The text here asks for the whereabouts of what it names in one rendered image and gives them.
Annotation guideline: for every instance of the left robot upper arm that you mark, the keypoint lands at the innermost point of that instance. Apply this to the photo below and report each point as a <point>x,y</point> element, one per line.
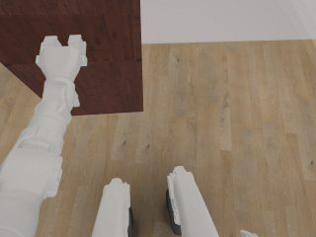
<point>30,176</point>

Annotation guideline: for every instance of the drawer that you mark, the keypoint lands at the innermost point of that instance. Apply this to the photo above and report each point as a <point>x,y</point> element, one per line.
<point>108,37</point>

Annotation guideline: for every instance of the robot left hand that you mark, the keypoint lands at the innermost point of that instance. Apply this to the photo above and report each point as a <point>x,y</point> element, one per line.
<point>56,60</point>

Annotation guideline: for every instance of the robot left forearm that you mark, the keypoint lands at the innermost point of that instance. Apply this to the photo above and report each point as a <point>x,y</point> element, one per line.
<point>48,124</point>

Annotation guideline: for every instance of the left robot shin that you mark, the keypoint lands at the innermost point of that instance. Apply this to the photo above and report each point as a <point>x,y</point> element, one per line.
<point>126,213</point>

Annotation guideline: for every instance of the cabinet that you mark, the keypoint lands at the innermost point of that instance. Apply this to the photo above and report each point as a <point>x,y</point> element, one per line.
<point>106,87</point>

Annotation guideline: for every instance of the right robot thigh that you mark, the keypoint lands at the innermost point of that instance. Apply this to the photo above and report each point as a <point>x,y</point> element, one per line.
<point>195,220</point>

